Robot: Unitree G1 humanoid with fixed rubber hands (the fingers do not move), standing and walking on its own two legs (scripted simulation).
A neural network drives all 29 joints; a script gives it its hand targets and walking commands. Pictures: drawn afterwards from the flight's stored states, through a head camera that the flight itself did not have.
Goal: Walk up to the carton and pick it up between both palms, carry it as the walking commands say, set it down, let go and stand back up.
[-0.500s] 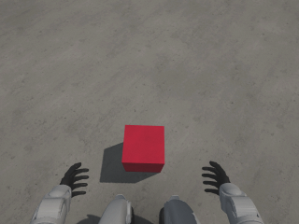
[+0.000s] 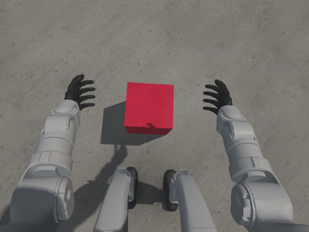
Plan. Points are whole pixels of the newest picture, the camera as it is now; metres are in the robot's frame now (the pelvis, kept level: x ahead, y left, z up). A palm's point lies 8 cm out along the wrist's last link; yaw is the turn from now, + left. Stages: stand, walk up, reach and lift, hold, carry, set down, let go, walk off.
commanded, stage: reach and lift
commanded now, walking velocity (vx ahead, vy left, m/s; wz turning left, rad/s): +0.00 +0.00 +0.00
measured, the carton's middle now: (148, 111) +0.51 +0.01 -0.55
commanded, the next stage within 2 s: none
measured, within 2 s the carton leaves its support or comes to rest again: neither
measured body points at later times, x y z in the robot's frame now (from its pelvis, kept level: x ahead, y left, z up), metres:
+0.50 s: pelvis +0.02 +0.00 -0.02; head +0.33 +0.01 +0.31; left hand +0.55 +0.21 -0.13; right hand +0.53 -0.18 -0.13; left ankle +0.09 +0.10 -0.64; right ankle +0.08 -0.12 -0.64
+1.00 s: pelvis +0.00 -0.01 -0.13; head +0.34 +0.01 +0.16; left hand +0.54 +0.22 -0.27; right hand +0.53 -0.17 -0.27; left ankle +0.09 +0.10 -0.64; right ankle +0.08 -0.12 -0.64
